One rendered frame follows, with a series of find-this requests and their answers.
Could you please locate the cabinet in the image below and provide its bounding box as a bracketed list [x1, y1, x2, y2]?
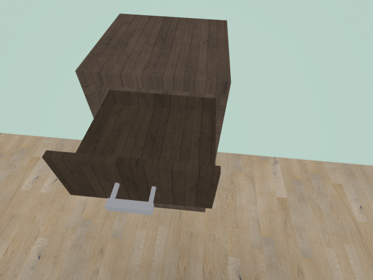
[75, 13, 231, 212]

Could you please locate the drawer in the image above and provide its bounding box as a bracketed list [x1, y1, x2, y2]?
[42, 90, 221, 209]

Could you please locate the handle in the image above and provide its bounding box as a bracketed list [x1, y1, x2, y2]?
[105, 183, 156, 215]

